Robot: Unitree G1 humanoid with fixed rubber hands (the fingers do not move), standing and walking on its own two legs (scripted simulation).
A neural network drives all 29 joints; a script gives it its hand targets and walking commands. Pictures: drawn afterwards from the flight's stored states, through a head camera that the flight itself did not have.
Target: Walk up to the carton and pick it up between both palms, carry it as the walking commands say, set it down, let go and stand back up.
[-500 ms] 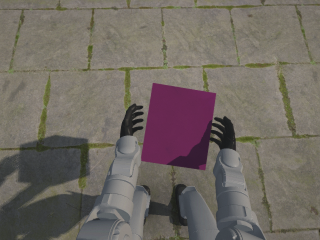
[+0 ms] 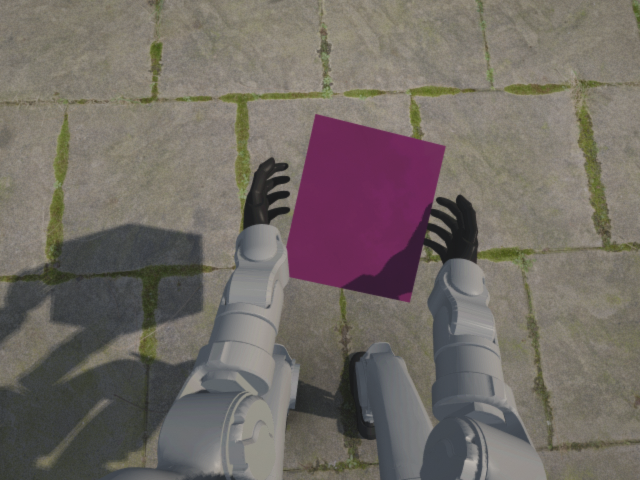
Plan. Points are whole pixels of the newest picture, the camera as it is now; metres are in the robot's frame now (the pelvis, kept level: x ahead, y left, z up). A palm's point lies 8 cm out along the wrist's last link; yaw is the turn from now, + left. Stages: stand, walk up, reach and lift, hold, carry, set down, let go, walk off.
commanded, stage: set down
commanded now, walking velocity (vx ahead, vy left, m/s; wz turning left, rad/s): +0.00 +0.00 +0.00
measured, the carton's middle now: (353, 212) +0.45 -0.05 -0.20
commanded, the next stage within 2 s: none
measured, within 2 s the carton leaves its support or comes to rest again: neither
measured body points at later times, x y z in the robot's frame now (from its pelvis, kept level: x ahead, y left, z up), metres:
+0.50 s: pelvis -0.02 +0.00 -0.07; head +0.26 +0.02 +0.29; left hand +0.44 +0.08 -0.18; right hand +0.40 -0.18 -0.19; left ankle +0.06 +0.10 -0.60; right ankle +0.07 -0.13 -0.60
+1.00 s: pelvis -0.03 +0.00 -0.13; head +0.30 +0.00 +0.19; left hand +0.47 +0.07 -0.27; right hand +0.42 -0.19 -0.28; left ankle +0.06 +0.10 -0.60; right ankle +0.07 -0.13 -0.60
